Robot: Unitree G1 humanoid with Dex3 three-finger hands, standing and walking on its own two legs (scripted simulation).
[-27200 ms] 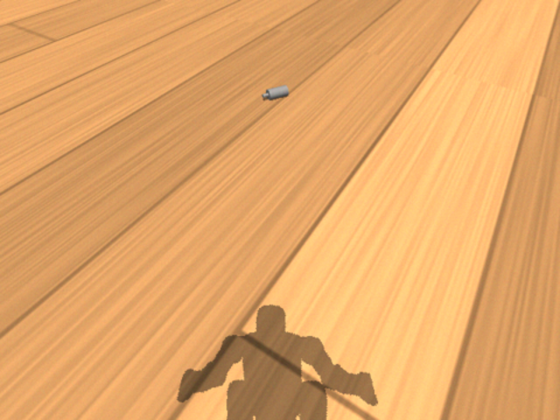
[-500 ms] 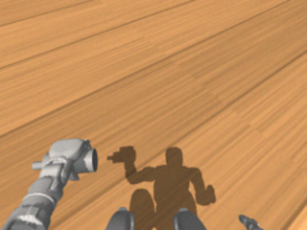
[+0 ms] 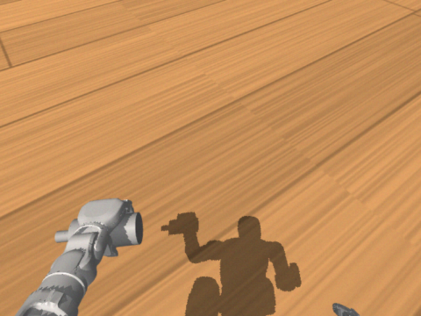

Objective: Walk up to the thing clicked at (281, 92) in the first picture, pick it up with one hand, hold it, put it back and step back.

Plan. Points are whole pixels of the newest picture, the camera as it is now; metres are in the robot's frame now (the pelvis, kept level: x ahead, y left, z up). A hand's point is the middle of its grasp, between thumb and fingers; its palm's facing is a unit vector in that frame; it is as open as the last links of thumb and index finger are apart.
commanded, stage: hold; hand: left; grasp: from above
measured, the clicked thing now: (98, 232) +0.32 +0.26 -0.08
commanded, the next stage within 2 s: crouch in 1.84 s
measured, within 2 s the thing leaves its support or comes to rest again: neither
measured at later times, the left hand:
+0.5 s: hand (106, 227) +0.31 +0.22 -0.03, palm faces -0.45 -0.04 -0.89, open 9.7 cm
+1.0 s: hand (105, 236) +0.28 +0.21 -0.01, palm faces -0.45 -0.04 -0.89, open 9.7 cm
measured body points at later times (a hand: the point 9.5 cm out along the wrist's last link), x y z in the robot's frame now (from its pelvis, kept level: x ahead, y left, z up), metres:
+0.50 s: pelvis +0.01 +0.00 +0.02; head +0.02 -0.02 +0.47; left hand +0.33 +0.22 +0.02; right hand +0.13 -0.26 -0.10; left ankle +0.02 +0.12 -0.71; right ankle +0.01 -0.14 -0.71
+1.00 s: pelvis -0.01 -0.01 +0.02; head +0.00 -0.03 +0.47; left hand +0.30 +0.21 +0.04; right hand +0.14 -0.26 -0.09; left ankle +0.02 +0.12 -0.71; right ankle +0.01 -0.14 -0.71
